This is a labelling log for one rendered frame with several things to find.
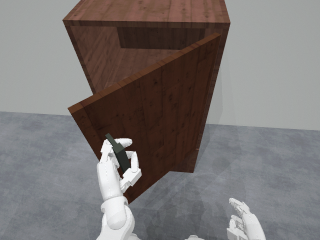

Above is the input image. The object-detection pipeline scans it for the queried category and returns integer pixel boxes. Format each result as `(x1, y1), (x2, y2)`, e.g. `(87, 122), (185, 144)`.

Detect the robot left forearm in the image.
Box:
(96, 195), (135, 240)

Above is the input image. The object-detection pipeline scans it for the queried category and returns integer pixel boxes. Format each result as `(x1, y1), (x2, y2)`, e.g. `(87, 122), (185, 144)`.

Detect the robot left hand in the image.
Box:
(97, 138), (142, 202)

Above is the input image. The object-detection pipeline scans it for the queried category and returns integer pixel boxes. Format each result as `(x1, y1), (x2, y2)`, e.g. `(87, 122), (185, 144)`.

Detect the robot right hand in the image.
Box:
(227, 198), (266, 240)

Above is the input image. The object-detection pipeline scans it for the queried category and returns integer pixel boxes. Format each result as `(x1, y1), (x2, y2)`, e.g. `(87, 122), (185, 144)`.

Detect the cupboard door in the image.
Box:
(67, 32), (221, 204)

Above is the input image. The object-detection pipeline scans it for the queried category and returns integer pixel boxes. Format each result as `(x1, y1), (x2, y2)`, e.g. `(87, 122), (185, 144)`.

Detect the handle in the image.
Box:
(105, 133), (131, 173)

